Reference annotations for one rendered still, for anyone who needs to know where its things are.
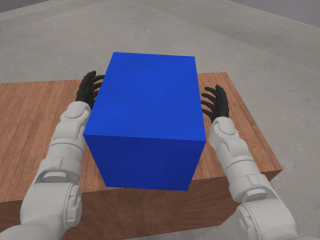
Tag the left robot upper arm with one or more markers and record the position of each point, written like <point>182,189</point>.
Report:
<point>50,210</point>

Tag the left robot forearm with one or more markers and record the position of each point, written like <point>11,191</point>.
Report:
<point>62,163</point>

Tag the right robot upper arm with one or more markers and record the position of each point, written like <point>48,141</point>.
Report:
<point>266,219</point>

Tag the robot left hand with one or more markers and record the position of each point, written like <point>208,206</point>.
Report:
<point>86,91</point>

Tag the pedestal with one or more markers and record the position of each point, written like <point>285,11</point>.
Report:
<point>29,114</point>

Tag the carton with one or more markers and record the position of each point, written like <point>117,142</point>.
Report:
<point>146,128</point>

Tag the right robot forearm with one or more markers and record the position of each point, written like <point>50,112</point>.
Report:
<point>246,183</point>

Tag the robot right hand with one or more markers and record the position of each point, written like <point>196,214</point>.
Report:
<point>220,107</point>

